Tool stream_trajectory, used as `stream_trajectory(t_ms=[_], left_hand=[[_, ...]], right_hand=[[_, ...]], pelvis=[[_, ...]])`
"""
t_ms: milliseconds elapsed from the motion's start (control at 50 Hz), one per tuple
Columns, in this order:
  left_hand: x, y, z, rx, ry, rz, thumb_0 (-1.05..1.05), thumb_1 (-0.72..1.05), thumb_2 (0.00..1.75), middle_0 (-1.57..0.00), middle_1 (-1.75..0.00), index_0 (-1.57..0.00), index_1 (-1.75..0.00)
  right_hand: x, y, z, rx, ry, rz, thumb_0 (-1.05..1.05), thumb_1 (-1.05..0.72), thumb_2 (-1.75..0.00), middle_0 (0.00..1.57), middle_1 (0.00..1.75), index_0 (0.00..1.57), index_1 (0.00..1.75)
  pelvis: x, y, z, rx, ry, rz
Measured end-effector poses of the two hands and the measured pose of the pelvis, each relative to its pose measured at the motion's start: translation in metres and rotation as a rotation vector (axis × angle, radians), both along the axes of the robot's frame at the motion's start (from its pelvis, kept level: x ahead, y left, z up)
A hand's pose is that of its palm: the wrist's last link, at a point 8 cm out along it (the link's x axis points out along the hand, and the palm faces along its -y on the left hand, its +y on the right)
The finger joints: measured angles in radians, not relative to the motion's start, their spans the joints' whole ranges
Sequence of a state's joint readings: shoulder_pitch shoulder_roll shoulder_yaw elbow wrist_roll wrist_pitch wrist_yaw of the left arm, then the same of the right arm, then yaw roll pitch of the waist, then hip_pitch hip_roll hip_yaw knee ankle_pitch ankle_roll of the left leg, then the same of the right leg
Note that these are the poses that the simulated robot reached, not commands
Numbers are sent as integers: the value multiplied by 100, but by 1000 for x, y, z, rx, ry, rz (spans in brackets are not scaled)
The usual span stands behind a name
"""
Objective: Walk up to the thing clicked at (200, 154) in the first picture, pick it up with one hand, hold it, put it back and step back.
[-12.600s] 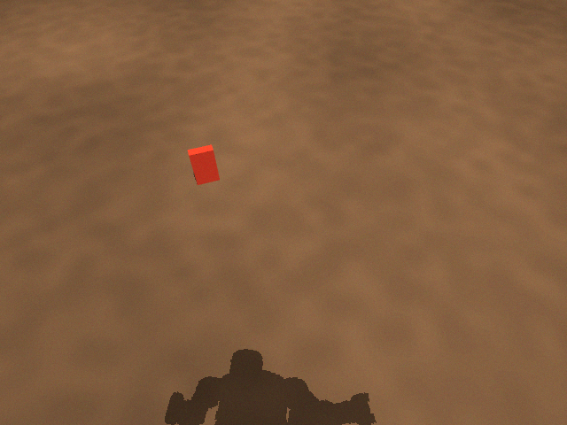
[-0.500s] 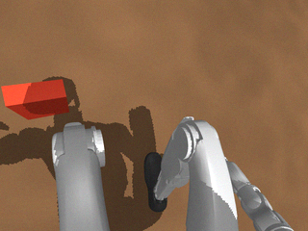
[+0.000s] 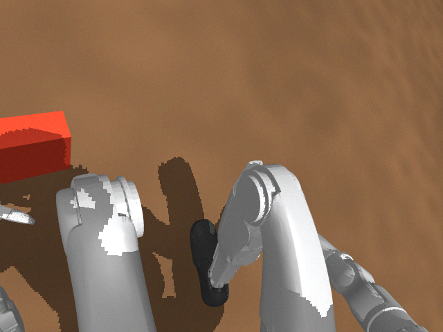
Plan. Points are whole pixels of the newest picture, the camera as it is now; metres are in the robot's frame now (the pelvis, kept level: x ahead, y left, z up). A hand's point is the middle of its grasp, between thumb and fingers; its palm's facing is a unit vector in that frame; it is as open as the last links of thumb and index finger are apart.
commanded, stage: close in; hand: left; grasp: from the side
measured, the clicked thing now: (29, 151) +0.40 +0.27 -0.18
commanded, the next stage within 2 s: rest palm in 0.28 s
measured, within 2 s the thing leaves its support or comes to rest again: neither
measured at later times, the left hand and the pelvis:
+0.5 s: hand (15, 165) +0.37 +0.28 -0.17, palm faces +0.28 -0.96 +0.02, open 17.6 cm; pelvis +0.00 +0.00 +0.00, yaw -1 degrees
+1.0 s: hand (16, 165) +0.37 +0.28 -0.18, palm faces +0.32 -0.95 +0.02, open 17.0 cm; pelvis +0.00 +0.01 +0.00, yaw -2 degrees
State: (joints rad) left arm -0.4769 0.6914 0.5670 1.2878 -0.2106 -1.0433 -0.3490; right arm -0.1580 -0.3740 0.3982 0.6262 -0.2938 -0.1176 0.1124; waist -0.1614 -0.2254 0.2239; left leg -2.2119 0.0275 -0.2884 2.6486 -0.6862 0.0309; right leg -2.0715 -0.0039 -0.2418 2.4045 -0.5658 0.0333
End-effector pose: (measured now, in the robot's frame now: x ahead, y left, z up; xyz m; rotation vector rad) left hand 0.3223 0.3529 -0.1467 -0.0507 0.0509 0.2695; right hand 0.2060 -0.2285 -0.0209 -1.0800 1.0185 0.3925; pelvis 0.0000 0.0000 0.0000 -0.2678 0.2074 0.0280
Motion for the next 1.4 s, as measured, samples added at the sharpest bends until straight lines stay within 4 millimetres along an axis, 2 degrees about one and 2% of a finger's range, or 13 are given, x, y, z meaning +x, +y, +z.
stream_trajectory(t_ms=[200,360,480,740,920,1400], left_hand=[[7,-25,-4,-6,-3,-21,-2,-61,0,-8,-6,-11,-4],[11,-27,-16,14,-15,17,-2,-61,0,-8,-6,-10,-4],[12,-27,-20,35,-22,11,-2,-61,1,-8,-5,-9,-4],[14,-28,-24,34,-15,51,-2,-59,5,-9,-4,-9,-4],[14,-28,-30,33,-25,56,-2,-55,7,-9,-4,-9,-5],[26,-25,-26,48,-21,74,-1,-12,38,-46,-38,-46,-38]], right_hand=[[-29,-5,6,-19,34,-22,0,-94,-90,21,30,21,30],[-40,-9,7,-68,91,-21,0,-93,-89,21,30,21,30],[-37,-7,3,-77,120,-11,0,-93,-90,21,30,21,30],[-17,4,4,-75,102,44,0,-92,-90,21,30,21,30],[-17,7,7,-100,118,55,0,-91,-90,21,30,21,30],[-37,-1,7,-111,154,1,0,-90,-89,21,30,21,30]], pelvis=[[-6,1,-1,-9,-33,-12],[-6,2,-4,-20,-43,-19],[-4,3,-4,-27,-41,-18],[-2,4,-3,-39,-39,-25],[-2,5,-2,-50,-47,-29],[-4,5,-1,-50,-48,-36]])
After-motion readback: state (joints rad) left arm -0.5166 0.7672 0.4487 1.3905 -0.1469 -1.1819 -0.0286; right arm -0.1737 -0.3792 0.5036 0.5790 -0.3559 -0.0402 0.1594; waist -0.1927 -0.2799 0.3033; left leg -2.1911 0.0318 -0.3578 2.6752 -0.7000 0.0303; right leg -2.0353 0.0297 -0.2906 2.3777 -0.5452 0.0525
